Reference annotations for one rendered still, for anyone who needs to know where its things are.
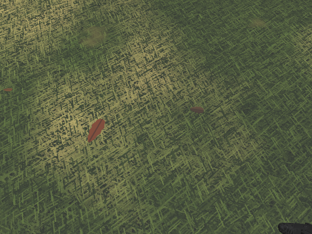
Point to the right robot hand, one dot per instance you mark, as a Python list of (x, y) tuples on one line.
[(295, 228)]

